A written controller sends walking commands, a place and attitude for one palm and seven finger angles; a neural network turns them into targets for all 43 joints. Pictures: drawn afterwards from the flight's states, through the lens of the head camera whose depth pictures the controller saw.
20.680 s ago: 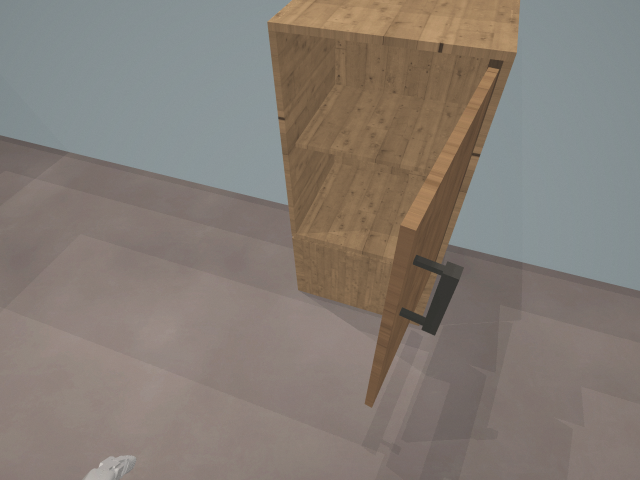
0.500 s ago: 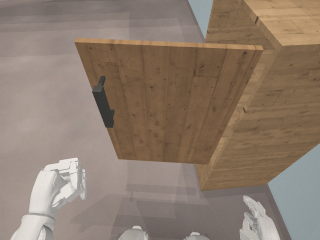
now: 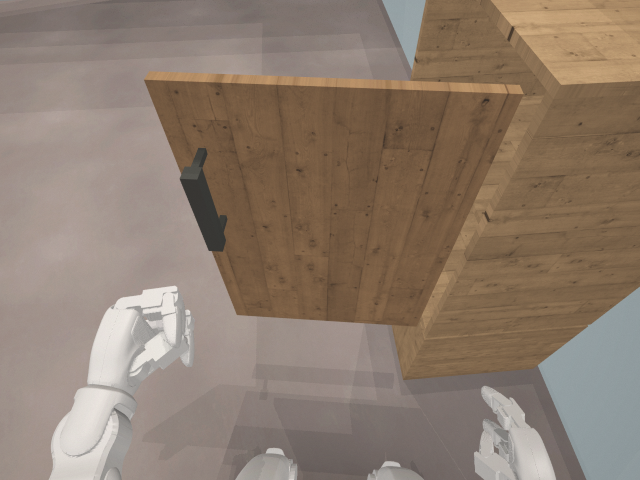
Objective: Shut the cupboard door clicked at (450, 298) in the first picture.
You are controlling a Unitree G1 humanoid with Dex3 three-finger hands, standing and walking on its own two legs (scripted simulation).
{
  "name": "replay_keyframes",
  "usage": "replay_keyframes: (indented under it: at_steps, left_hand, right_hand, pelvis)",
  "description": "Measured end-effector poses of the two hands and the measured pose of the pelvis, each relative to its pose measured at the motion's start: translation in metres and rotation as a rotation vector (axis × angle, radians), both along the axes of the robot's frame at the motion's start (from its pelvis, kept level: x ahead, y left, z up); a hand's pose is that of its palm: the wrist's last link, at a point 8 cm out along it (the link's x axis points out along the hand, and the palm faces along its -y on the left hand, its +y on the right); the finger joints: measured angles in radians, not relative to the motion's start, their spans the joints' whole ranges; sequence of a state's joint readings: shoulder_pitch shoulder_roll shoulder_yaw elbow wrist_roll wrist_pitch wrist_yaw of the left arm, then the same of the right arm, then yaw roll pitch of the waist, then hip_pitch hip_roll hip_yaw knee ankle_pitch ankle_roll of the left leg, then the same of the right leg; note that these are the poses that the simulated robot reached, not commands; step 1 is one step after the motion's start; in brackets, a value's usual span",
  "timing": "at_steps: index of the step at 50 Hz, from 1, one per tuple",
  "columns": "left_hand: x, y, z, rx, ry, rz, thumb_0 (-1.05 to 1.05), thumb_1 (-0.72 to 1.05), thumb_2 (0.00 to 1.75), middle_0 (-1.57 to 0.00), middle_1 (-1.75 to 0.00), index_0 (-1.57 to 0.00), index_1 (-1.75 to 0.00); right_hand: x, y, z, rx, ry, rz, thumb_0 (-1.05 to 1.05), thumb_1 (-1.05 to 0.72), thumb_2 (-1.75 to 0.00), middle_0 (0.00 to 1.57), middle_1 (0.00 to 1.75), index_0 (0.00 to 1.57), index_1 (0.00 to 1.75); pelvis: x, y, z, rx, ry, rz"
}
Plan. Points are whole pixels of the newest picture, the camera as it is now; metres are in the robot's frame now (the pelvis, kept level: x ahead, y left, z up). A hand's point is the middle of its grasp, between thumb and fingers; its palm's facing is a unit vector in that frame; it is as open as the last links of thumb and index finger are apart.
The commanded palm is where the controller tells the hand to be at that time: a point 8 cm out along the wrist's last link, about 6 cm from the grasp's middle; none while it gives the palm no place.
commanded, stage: bring the fist close to the handle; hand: left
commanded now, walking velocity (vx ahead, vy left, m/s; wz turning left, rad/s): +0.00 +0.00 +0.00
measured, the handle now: (209, 202) +0.47 +0.19 +0.06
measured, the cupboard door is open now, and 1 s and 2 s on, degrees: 81 81 71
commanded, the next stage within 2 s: push the door shut along its arc in 1.08 s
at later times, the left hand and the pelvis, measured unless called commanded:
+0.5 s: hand (214, 288) +0.33 +0.15 +0.07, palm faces -0.05 -1.00 -0.02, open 3.1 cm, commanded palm +0.31 +0.21 +0.07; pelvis +0.01 +0.01 +0.01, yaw -1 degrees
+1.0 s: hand (218, 270) +0.35 +0.15 +0.06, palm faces -0.02 -1.00 -0.01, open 3.1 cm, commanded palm +0.33 +0.20 +0.07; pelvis +0.00 +0.01 +0.01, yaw -1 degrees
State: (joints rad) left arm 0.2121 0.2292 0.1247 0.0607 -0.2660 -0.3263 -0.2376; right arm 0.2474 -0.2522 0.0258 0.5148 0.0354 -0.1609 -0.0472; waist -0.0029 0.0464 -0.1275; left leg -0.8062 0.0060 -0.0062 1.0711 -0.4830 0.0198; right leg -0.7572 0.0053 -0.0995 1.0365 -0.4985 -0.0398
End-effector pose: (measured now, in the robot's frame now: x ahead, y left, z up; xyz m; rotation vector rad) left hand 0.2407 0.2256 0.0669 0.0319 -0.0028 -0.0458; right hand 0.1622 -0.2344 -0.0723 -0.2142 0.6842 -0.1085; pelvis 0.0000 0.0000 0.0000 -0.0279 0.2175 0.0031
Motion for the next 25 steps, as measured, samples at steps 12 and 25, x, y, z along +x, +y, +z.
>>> replay_keyframes:
  at_steps: [12,25]
  left_hand:
    - [0.038,-0.006,-0.001,-0.005,0.005,0.01,0.02,0.9,0.9,-1.3,-1.5,-1.3,-1.5]
    - [0.067,-0.021,-0.001,-0.015,-0.01,-0.003,0.02,0.9,0.9,-1.3,-1.5,-1.3,-1.5]
  right_hand:
    - [-0.016,-0.003,-0.004,0.002,0.078,-0.035,0.01,-0.91,-0.9,0.2,0.3,0.2,0.3]
    - [-0.019,-0.001,-0.008,0.008,0.12,-0.045,0.01,-0.91,-0.9,0.2,0.3,0.2,0.3]
  pelvis:
    - [0.004,0.003,0.005,0.009,0.007,-0.014]
    - [0.005,0.007,0.006,0.011,0.012,-0.018]
